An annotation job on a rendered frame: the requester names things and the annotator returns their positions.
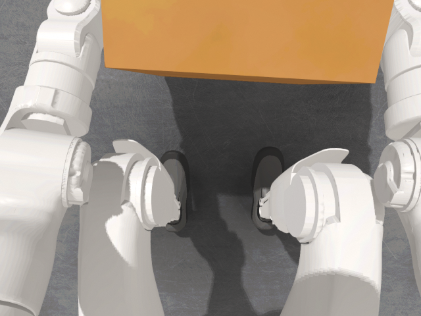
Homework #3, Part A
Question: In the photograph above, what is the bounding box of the carton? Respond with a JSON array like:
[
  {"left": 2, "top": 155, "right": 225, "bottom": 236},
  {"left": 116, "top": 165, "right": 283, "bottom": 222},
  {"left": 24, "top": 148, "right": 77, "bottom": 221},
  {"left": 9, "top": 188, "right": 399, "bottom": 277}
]
[{"left": 101, "top": 0, "right": 394, "bottom": 84}]

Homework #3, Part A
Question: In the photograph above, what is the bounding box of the robot right upper arm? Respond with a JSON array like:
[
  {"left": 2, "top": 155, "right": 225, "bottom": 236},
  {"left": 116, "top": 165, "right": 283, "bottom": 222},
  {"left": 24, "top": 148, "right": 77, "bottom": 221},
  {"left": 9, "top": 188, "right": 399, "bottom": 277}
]
[{"left": 374, "top": 138, "right": 421, "bottom": 297}]

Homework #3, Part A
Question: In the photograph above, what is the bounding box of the robot thigh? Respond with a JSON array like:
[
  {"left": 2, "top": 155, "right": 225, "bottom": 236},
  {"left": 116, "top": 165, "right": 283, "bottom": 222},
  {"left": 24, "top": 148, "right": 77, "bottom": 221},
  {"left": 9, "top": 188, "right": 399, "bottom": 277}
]
[
  {"left": 280, "top": 163, "right": 384, "bottom": 316},
  {"left": 78, "top": 153, "right": 167, "bottom": 316}
]

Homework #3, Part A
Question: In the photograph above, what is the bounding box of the robot right forearm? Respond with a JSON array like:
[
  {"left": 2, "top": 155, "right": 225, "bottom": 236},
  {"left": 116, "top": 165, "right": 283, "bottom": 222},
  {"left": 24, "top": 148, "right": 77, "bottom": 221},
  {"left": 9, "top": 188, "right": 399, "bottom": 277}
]
[{"left": 380, "top": 0, "right": 421, "bottom": 141}]

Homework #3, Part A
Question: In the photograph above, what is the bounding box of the robot right thigh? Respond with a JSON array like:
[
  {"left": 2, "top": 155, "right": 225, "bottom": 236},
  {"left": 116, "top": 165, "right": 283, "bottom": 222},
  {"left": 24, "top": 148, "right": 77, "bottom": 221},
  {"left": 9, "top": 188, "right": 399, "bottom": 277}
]
[{"left": 280, "top": 163, "right": 384, "bottom": 316}]

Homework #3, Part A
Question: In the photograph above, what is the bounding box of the robot left forearm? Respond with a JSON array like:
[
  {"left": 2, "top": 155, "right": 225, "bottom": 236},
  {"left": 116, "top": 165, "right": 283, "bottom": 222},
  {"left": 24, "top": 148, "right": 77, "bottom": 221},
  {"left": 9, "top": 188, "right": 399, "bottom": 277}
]
[{"left": 0, "top": 0, "right": 103, "bottom": 138}]

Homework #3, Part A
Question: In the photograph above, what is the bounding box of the robot left thigh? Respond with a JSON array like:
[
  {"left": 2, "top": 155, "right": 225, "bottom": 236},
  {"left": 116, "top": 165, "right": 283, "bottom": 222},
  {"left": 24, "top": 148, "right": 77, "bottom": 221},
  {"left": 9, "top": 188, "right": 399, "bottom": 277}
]
[{"left": 78, "top": 153, "right": 167, "bottom": 316}]

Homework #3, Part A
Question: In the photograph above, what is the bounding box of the robot left upper arm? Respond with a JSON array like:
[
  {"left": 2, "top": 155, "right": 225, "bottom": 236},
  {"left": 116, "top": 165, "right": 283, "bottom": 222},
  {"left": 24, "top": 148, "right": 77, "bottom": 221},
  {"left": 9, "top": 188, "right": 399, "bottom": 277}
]
[{"left": 0, "top": 127, "right": 93, "bottom": 316}]

